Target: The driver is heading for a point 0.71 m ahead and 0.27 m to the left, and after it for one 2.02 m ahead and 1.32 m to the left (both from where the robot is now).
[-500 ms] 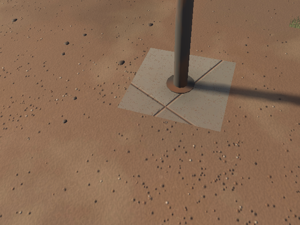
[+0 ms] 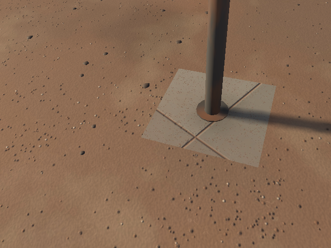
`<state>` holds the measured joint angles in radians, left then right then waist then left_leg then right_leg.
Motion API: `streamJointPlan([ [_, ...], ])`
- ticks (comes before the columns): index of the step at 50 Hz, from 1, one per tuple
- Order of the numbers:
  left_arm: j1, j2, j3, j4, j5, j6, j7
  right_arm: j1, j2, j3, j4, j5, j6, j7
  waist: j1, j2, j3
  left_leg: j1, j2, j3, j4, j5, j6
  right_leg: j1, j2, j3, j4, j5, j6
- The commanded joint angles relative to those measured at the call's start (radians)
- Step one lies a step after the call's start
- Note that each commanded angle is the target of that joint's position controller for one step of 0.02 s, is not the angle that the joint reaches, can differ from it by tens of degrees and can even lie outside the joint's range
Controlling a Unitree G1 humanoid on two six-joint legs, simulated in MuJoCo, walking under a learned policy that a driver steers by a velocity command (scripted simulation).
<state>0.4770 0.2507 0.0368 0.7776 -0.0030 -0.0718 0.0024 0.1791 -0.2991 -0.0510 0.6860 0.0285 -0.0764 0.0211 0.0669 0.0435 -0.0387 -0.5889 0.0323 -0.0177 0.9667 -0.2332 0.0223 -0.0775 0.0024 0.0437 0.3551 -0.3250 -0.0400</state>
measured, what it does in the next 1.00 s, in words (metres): walks ahead, turning left: left foot, then right foot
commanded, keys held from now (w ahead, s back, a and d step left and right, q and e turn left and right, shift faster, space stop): w+shift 0.46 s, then w+q+shift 0.30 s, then q+shift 0.24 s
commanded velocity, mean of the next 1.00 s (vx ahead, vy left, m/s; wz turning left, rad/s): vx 0.84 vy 0.00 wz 0.32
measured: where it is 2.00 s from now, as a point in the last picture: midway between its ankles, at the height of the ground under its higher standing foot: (159, 156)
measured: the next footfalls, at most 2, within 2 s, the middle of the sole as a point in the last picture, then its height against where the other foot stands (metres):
left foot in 0.28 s outside the picture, level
right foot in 0.74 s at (205, 188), level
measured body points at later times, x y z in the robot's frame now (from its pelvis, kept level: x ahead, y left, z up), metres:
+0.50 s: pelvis +0.34 +0.09 -0.01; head +0.35 +0.09 +0.44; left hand +0.48 +0.36 -0.10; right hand +0.35 -0.18 -0.13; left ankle +0.31 +0.19 -0.74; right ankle +0.38 -0.07 -0.65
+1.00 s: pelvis +0.73 +0.08 +0.00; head +0.77 +0.11 +0.44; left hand +0.67 +0.38 -0.12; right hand +1.02 -0.11 -0.08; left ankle +0.78 +0.22 -0.68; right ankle +0.76 -0.05 -0.74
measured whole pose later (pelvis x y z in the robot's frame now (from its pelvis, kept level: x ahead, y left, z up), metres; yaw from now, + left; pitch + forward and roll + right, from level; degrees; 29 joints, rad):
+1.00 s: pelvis +0.73 +0.08 +0.00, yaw +23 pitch +0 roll -3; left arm 0.27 0.32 0.08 0.82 0.01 -0.09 0.01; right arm 0.13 -0.37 -0.09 0.62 0.02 0.01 0.01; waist 0.06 0.05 0.11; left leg -0.66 0.09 0.03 1.01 -0.25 0.00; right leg -0.14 -0.03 -0.18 0.38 -0.23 0.02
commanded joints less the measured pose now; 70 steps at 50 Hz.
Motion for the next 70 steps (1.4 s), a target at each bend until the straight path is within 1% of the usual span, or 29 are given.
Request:
streamJointPlan([
  [1,-0.007,0.129,0.024,-0.063,-0.006,-0.023,0.005,-0.172,-0.038,-0.008,-0.119,-0.007,-0.03,0.021,0.013,-0.169,0.133,-0.325,0.048,-0.008,-0.044,0.137,-0.027,0.121,-0.24,0.278,-0.254,-0.105,-0.165],
  [10,0.063,0.183,0.029,0.005,-0.025,-0.002,0.008,-0.327,-0.041,0.009,-0.18,0.013,-0.037,0.063,0.029,-0.189,0.217,-0.07,0.002,0.073,-0.385,0.182,0.012,0.103,-0.28,0.077,-0.27,0.223,-0.133],
  [13,0.051,0.215,0.033,0.028,0.0,0.015,0.013,-0.051,-0.133,-0.037,-0.134,0.013,-0.023,0.038,-0.156,-0.245,0.001,0.362,-0.099,0.153,-0.363,0.054,0.086,0.079,-0.25,-0.022,0.118,0.992,-0.091],
  [14,0.028,0.21,0.027,0.008,0.017,0.01,0.02,0.204,-0.174,-0.058,-0.066,0.016,-0.009,0.019,-0.279,-0.205,-0.147,0.752,-0.01,0.042,-0.29,0.028,0.116,-0.18,-0.222,-0.026,0.43,0.9,-0.058],
  [15,0.114,0.037,-0.016,-0.044,0.011,-0.014,0.014,0.342,-0.294,-0.08,-0.024,-0.018,-0.005,0.011,-0.226,0.18,-0.365,1.116,0.267,-0.507,-0.439,-0.514,0.246,-0.555,-0.042,0.004,0.881,0.196,-0.002],
  [16,0.076,0.071,-0.014,-0.034,-0.031,-0.052,0.01,0.379,-0.231,-0.06,-0.011,-0.019,-0.013,0.015,-0.242,0.281,-0.461,1.112,0.33,-0.878,-0.693,-0.786,0.25,-0.648,0.013,0.158,1.035,-0.146,-0.026],
  [17,-0.078,0.151,0.014,-0.075,-0.073,-0.061,0.002,0.303,-0.165,-0.04,0.001,-0.019,-0.015,0.01,-0.229,0.2,-0.223,0.975,0.322,-0.771,-0.728,-0.681,0.201,-0.787,-0.04,0.119,1.109,-0.096,-0.035],
  [19,-0.191,0.119,0.004,-0.101,-0.041,-0.072,0.001,0.195,-0.132,-0.031,0.011,-0.037,-0.02,0.011,-0.15,0.009,-0.037,0.648,0.249,-0.487,-0.715,-0.324,0.193,-0.737,-0.128,0.062,1.021,0.026,-0.042],
  [21,-0.127,0.08,0.003,-0.078,-0.032,-0.042,-0.006,0.106,-0.054,-0.011,0.012,-0.051,-0.028,0.017,-0.049,0.068,0.011,0.435,0.182,-0.359,-0.766,-0.27,0.202,-0.613,-0.175,0.075,0.955,0.085,-0.035],
  [23,-0.137,0.052,-0.003,-0.075,-0.029,-0.009,-0.006,0.088,-0.043,-0.01,0.029,-0.024,-0.041,0.018,-0.016,0.064,0.085,0.333,0.174,-0.283,-0.837,-0.228,0.216,-0.62,-0.192,0.063,0.892,0.085,-0.012],
  [28,-0.406,0.069,-0.013,-0.175,0.007,-0.042,-0.017,0.178,-0.077,-0.017,0.049,-0.012,-0.046,-0.018,-0.068,-0.023,0.203,0.247,0.107,-0.155,-0.915,0.02,0.216,-0.611,-0.147,0.011,0.483,0.438,0.063],
  [34,-0.543,0.114,0.003,-0.209,-0.015,-0.073,-0.049,0.309,-0.149,-0.041,0.093,0.012,-0.009,-0.047,-0.092,-0.01,0.199,0.493,0.176,-0.19,-0.845,0.112,0.163,-0.422,-0.058,0.04,0.133,0.484,0.08],
  [36,-0.402,0.185,0.037,-0.186,-0.034,-0.07,-0.036,0.321,-0.162,-0.044,0.098,-0.016,0.015,-0.042,-0.019,0.057,0.063,0.573,0.168,-0.198,-0.611,0.435,0.136,-0.247,-0.016,0.01,0.161,0.282,0.048],
  [37,-0.217,0.224,0.059,-0.149,-0.05,-0.057,-0.024,0.288,-0.166,-0.038,0.094,-0.037,0.026,-0.037,0.109,0.081,-0.059,0.489,0.113,-0.163,-0.36,0.525,0.103,-0.008,-0.014,-0.025,0.197,0.186,0.031],
  [38,0.02,0.284,0.073,-0.112,-0.03,-0.042,-0.005,0.284,-0.07,-0.007,0.055,-0.062,0.019,-0.035,0.183,0.0,-0.267,0.225,0.061,-0.149,0.014,0.352,0.076,0.385,-0.211,0.176,0.31,-0.026,-0.003],
  [39,0.035,0.389,0.093,-0.089,0.013,-0.039,-0.027,0.457,0.102,0.033,0.002,0.011,-0.01,-0.024,0.025,-0.515,-0.468,-0.084,-0.084,-0.135,0.376,-0.256,0.031,0.631,-0.435,0.787,0.028,-0.468,-0.162],
  [40,-0.012,0.255,0.063,-0.11,0.021,-0.043,-0.025,0.353,-0.013,0.015,0.012,0.05,-0.011,-0.032,0.063,-0.431,-0.369,-0.178,-0.043,-0.172,0.487,-0.244,0.03,0.57,-0.413,0.833,-0.094,-0.396,-0.13],
  [42,-0.162,0.174,0.042,-0.109,0.033,-0.041,-0.006,0.145,-0.104,-0.011,-0.033,0.003,0.008,-0.048,0.035,-0.128,-0.116,-0.178,0.046,-0.096,0.477,-0.139,0.005,0.27,-0.389,0.406,-0.015,0.35,-0.107],
  [43,-0.208,0.148,0.041,-0.095,0.037,-0.041,-0.005,0.133,-0.102,-0.02,-0.047,-0.016,0.02,-0.043,-0.012,-0.135,-0.074,-0.121,0.075,-0.091,0.422,-0.137,-0.009,0.14,-0.362,0.275,0.004,0.603,-0.117],
  [45,-0.292,0.089,0.032,-0.077,0.03,-0.046,-0.002,0.166,-0.066,-0.032,-0.048,0.02,0.063,-0.029,-0.079,-0.18,-0.008,-0.031,0.113,-0.084,0.322,-0.17,-0.02,-0.008,-0.302,0.091,-0.03,0.634,-0.104],
  [48,-0.376,0.157,0.054,-0.068,0.006,-0.044,0.009,0.065,-0.014,-0.02,-0.109,-0.003,0.092,-0.015,-0.095,-0.148,0.106,-0.026,0.119,-0.026,0.071,-0.058,-0.034,-0.139,-0.319,-0.046,-0.13,0.669,-0.12],
  [51,-0.442,0.204,0.071,-0.081,-0.02,-0.036,0.018,0.087,-0.044,-0.03,-0.09,-0.016,0.101,0.018,-0.117,-0.143,0.035,0.149,0.062,0.034,-0.196,0.237,-0.012,-0.109,-0.25,-0.201,-0.104,0.647,-0.081],
  [56,-0.468,0.263,0.088,-0.105,-0.061,0.008,0.034,0.195,-0.194,-0.106,-0.08,-0.014,0.132,0.049,-0.217,-0.105,-0.064,0.414,-0.063,0.14,-0.302,0.177,0.085,-0.062,-0.243,-0.259,0.271,0.844,-0.014],
  [57,-0.441,0.236,0.089,-0.104,-0.067,0.009,0.016,0.309,-0.229,-0.131,-0.049,0.0,0.122,0.022,-0.273,-0.022,-0.083,0.591,-0.079,0.09,-0.348,0.248,0.123,-0.167,-0.202,-0.241,0.485,0.615,0.024],
  [58,-0.376,0.107,0.054,-0.108,-0.01,0.015,-0.003,0.242,-0.285,-0.133,-0.049,0.01,0.118,-0.007,-0.172,0.284,0.016,0.606,0.01,-0.118,-0.44,0.615,0.166,-0.348,-0.052,-0.237,0.796,-0.226,0.076],
  [59,-0.204,0.107,0.044,-0.109,0.015,0.009,-0.019,0.107,-0.339,-0.111,-0.157,-0.027,0.092,-0.003,-0.031,0.37,-0.113,0.732,0.201,-0.599,-0.462,0.762,0.379,-0.572,0.072,-0.054,1.088,-0.456,0.118],
  [60,-0.201,0.204,0.05,-0.134,0.005,0.002,-0.016,0.082,-0.323,-0.111,-0.201,-0.049,0.068,0.025,-0.067,0.214,-0.295,0.778,0.288,-0.835,-0.658,0.382,0.439,-0.618,0.074,0.099,1.127,-0.348,0.104],
  [62,-0.365,0.232,0.059,-0.146,0.003,0.004,0.009,0.018,-0.245,-0.097,-0.197,-0.005,0.049,0.026,-0.068,-0.021,-0.11,0.623,0.198,-0.7,-0.678,0.058,0.303,-0.65,0.01,0.114,0.973,-0.161,0.075],
  [70,-0.449,0.154,0.05,-0.114,0.008,0.038,0.015,0.013,-0.236,-0.096,-0.198,-0.012,0.1,-0.061,-0.07,-0.031,-0.116,0.455,0.055,-0.466,-0.597,0.476,0.196,-0.469,0.056,0.118,0.611,-0.006,0.127],
])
